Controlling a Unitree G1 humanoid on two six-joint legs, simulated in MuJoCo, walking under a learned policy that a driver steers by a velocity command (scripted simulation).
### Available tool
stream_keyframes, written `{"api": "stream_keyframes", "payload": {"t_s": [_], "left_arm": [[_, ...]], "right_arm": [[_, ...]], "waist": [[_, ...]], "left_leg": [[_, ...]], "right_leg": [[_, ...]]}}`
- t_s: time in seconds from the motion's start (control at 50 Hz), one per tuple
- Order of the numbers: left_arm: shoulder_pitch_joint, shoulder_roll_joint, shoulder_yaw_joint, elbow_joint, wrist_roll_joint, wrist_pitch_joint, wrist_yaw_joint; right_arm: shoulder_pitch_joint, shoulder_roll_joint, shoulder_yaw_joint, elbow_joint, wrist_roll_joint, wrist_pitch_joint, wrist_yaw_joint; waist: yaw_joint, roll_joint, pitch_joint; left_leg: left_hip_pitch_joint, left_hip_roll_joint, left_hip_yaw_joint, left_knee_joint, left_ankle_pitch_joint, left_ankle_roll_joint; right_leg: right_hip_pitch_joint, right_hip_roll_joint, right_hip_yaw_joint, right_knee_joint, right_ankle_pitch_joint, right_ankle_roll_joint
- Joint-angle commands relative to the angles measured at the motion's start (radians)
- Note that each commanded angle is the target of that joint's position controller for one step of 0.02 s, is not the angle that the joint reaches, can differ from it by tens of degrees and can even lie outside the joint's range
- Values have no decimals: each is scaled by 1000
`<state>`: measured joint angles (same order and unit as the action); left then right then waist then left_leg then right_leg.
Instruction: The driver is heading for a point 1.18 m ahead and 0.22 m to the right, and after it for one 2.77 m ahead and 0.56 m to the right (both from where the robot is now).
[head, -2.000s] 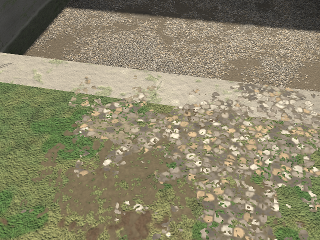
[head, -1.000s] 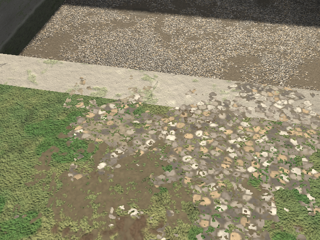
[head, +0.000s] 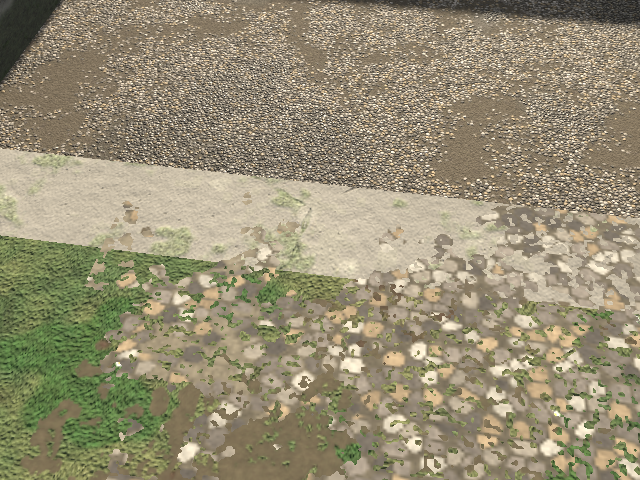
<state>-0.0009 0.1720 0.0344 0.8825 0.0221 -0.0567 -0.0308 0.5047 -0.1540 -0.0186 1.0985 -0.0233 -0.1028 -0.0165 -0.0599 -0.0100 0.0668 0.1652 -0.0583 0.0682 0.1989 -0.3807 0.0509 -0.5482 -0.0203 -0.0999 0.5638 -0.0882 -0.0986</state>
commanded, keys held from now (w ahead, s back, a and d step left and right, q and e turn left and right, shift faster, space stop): w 1.00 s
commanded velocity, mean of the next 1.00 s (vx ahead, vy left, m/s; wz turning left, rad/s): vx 0.50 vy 0.00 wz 0.00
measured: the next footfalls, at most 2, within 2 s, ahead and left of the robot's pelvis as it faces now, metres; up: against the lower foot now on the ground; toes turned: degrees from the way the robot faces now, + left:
right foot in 0.04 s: +0.20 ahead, -0.09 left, +0.00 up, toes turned -4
left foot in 0.58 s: +0.50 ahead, +0.10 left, +0.00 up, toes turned +5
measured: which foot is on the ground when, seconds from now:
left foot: down 0.00-0.04, up 0.06-0.56, down 0.58-1.00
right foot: up 0.00-0.02, down 0.04-0.58, up 0.60-1.00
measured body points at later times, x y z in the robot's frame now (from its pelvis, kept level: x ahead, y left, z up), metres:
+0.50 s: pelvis +0.28 -0.01 +0.01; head +0.31 -0.01 +0.46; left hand +0.19 +0.22 -0.13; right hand +0.46 -0.22 -0.11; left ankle +0.45 +0.11 -0.69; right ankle +0.16 -0.08 -0.73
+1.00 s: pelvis +0.55 +0.03 +0.02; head +0.58 +0.04 +0.47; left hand +0.70 +0.26 -0.12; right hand +0.47 -0.19 -0.12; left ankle +0.47 +0.09 -0.73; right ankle +0.72 -0.11 -0.67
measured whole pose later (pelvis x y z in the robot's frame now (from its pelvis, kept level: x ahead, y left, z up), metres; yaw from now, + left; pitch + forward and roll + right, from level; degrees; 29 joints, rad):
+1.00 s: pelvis +0.55 +0.03 +0.02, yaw +0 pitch +0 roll +1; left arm 0.09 0.19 0.05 0.91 0.03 -0.02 -0.02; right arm 0.49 -0.15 -0.03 1.04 -0.01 -0.09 -0.01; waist -0.05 -0.04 0.05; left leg 0.03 -0.09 0.09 0.21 -0.25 0.09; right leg -0.65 -0.10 -0.04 0.77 -0.03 -0.03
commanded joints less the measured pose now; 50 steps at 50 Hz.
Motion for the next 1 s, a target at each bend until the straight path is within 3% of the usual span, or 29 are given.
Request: {"api": "stream_keyframes", "payload": {"t_s": [0.02,0.04,0.06,0.08,0.1,0.12,0.16,0.18,0.22,0.26,0.34,0.4,0.48,0.54,0.56,0.58,0.6,0.62,0.64,0.66,0.68,0.72,0.76,0.82,0.9,1.0], "left_arm": [[295,120,47,47,4,-26,23],[458,184,69,85,28,-33,34],[539,291,97,92,46,-30,33],[456,246,90,86,6,-14,22],[337,200,74,69,-6,-16,19],[287,140,58,65,-3,-25,15],[282,71,35,94,-4,-39,23],[306,65,31,108,-4,-46,26],[353,91,34,128,-9,-58,29],[383,116,36,135,-9,-61,29],[443,110,27,142,-11,-57,28],[499,117,25,157,-11,-58,30],[543,127,27,178,-1,-52,40],[503,150,33,178,5,-48,49],[488,159,36,178,5,-44,50],[473,152,33,173,0,-40,48],[480,115,21,141,-9,-38,43],[609,21,8,136,-47,-36,31],[520,110,29,132,-19,-28,34],[423,116,34,101,-12,-33,29],[387,102,32,93,-10,-34,26],[414,70,30,104,15,-10,16],[406,53,30,101,19,9,7],[293,61,30,59,21,24,5],[138,64,27,-3,15,23,3],[37,44,11,-38,8,28,13]], "right_arm": [[-5,-169,-32,-29,-2,1,-8],[-3,-145,-24,-51,8,1,-3],[125,-28,-3,-73,56,4,13],[50,-129,-31,-70,32,4,11],[-51,-135,-36,-111,23,2,11],[-104,-125,-34,-122,18,-3,13],[-95,-89,-34,-118,-10,21,21],[-81,-69,-33,-112,-14,34,27],[-104,-62,-34,-123,-19,51,36],[-193,-74,-35,-157,-20,62,42],[-381,-82,-29,-222,-7,61,47],[-477,-72,-21,-252,0,57,47],[-553,-90,-24,-286,1,47,45],[-472,-111,-38,-272,-1,34,36],[-357,-126,-49,-234,-3,27,29],[-184,-152,-65,-175,-13,17,20],[0,-236,-88,-141,-37,10,12],[22,-318,-107,-133,-35,16,20],[-75,-263,-99,-145,4,32,27],[-178,-194,-78,-162,10,30,30],[-226,-142,-63,-162,5,23,33],[-223,-96,-49,-144,10,12,22],[-160,-104,-49,-119,11,0,16],[-97,-139,-52,-105,15,0,7],[-15,-114,-38,-90,18,2,5],[59,-120,-27,-83,16,10,-8]], "waist": [[181,82,-123],[234,32,-230],[186,-207,-384],[169,-79,-366],[128,-55,-196],[109,3,-120],[46,-11,-53],[34,-19,-50],[21,-27,-35],[27,-32,-5],[67,-40,33],[99,-52,36],[116,-62,51],[61,-71,11],[13,-67,-47],[-57,-34,-140],[-109,61,-268],[-42,287,-371],[-18,109,-279],[9,70,-137],[36,33,-77],[84,59,-53],[93,57,-47],[83,50,8],[48,56,30],[20,93,37]], "left_leg": [[-82,239,-34,405,1070,91],[-275,201,-14,670,786,78],[-655,11,26,1108,63,29],[-756,8,-117,1211,-76,47],[-808,68,-123,1184,9,54],[-785,103,-121,1125,68,55],[-691,144,-118,1020,97,44],[-662,145,-111,990,99,36],[-682,151,-88,941,119,20],[-753,168,-67,872,183,2],[-815,173,-28,649,321,-25],[-791,145,4,507,382,-20],[-796,122,12,407,341,14],[-648,67,32,343,231,61],[-518,33,46,306,222,80],[-298,34,38,260,262,106],[-37,261,-209,254,214,161],[174,512,-709,108,161,307],[77,449,-686,65,57,266],[-70,413,-524,47,76,228],[-178,362,-418,17,183,194],[-292,290,-275,-16,296,148],[-312,275,-236,-32,376,159],[-304,266,-201,-80,357,170],[-227,240,-139,-67,527,147],[-159,232,-77,7,775,110]], "right_leg": [[360,78,-29,-95,-23,-62],[619,-75,130,-101,-101,-104],[927,-403,663,-178,-185,-270],[859,-378,790,-289,-237,-258],[706,-348,607,-306,-223,-219],[583,-309,503,-340,-118,-190],[419,-227,343,-380,10,-129],[393,-213,307,-389,51,-122],[381,-195,255,-409,120,-124],[387,-185,221,-440,116,-126],[431,-152,162,-461,177,-109],[492,-152,132,-449,246,-99],[623,-196,131,-401,335,-101],[664,-208,104,-265,614,-75],[658,-193,88,-132,708,-62],[576,-150,53,67,645,-41],[364,-92,11,375,294,-18],[26,106,26,719,-450,17],[-67,42,158,779,-391,-1],[-94,0,154,746,-294,-5],[-63,-32,151,691,-230,-1],[29,-67,143,602,-196,17],[36,-67,120,578,-188,34],[-83,-98,96,506,-109,57],[-169,-102,70,334,16,81],[-108,-42,13,149,101,66]]}}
